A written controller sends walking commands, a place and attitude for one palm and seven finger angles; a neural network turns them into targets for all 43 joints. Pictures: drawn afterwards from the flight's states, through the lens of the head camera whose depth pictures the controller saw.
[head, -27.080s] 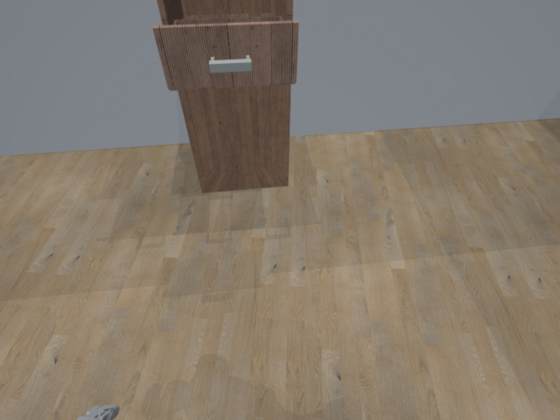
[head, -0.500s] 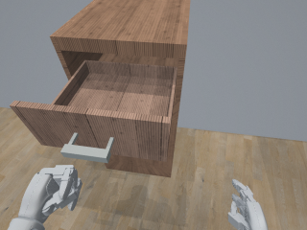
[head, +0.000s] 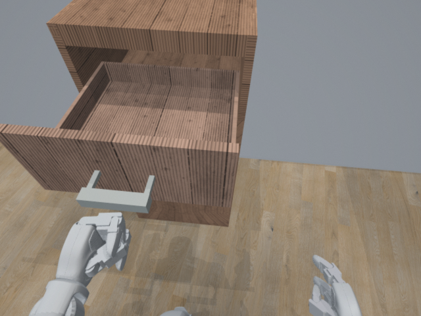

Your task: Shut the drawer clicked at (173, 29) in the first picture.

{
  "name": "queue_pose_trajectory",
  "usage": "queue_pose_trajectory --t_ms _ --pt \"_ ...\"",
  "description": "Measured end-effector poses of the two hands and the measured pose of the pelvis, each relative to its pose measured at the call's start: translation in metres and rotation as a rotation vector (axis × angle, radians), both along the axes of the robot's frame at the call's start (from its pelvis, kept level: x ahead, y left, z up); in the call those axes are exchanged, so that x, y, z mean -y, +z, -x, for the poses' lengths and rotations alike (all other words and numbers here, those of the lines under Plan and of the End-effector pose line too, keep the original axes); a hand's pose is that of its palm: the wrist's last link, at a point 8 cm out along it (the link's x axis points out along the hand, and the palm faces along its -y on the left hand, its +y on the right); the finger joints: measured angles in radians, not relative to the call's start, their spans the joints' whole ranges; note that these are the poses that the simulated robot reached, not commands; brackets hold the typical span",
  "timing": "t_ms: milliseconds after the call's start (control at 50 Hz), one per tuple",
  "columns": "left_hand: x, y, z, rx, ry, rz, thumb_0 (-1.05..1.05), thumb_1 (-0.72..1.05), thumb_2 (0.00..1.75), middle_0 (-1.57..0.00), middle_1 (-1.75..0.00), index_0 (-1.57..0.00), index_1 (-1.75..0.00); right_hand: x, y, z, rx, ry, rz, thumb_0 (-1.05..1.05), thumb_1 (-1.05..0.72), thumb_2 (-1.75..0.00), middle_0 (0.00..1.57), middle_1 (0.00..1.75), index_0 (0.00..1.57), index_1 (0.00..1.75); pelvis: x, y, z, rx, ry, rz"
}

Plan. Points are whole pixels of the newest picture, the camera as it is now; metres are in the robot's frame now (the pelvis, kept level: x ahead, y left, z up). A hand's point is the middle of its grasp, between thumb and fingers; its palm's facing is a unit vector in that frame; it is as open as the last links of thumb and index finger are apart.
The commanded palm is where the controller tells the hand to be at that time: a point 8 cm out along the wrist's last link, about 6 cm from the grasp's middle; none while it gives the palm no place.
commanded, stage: bring the fist close to the handle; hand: left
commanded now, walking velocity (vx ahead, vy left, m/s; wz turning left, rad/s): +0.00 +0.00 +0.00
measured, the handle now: (119, 189) +0.32 +0.18 +0.08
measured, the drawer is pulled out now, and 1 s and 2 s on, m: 0.28 0.25 0.13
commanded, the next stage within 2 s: push the drawer shut in 0.26 s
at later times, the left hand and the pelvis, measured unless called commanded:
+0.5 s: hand (127, 243) +0.22 +0.14 +0.08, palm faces -0.04 -1.00 -0.08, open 3.2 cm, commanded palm +0.21 +0.20 +0.08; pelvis +0.01 -0.02 +0.00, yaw +1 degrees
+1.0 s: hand (133, 220) +0.27 +0.15 +0.07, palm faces -0.08 -0.99 -0.07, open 2.9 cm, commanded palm +0.27 +0.20 +0.08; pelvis +0.00 -0.04 +0.00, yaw +1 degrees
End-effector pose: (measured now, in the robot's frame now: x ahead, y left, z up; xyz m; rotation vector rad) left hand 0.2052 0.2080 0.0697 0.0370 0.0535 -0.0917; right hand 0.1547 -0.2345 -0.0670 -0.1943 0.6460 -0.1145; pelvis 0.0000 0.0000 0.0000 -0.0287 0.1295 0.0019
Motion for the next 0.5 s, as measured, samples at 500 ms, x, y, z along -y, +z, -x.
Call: queue_pose_trajectory --t_ms 500 --pt "0.010 0.014 0.000 0.051 0.052 -0.045 0.01 0.90 0.90 -1.40 -1.59 -1.40 -1.60 0.021 -0.005 -0.015 -0.010 0.013 -0.017 0.01 -0.90 -0.90 0.21 0.30 0.20 0.30 0.024 -0.002 -0.006 -0.002 0.014 -0.011"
